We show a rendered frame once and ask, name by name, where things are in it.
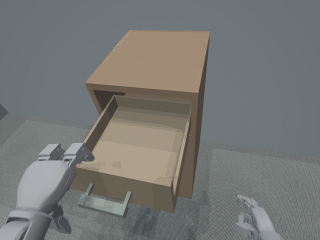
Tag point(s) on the handle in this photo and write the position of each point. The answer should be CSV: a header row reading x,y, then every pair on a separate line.
x,y
104,206

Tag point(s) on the left robot forearm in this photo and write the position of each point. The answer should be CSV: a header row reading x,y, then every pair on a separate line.
x,y
25,224

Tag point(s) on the drawer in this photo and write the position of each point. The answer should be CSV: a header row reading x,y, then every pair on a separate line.
x,y
139,145

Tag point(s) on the left robot hand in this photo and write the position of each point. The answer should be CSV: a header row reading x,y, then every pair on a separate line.
x,y
46,181

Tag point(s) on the right robot forearm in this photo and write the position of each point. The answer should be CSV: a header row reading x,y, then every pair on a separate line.
x,y
269,235

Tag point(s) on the cabinet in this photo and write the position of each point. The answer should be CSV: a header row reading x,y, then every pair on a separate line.
x,y
158,64

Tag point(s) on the right robot hand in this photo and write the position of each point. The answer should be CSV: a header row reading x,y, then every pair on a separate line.
x,y
259,221

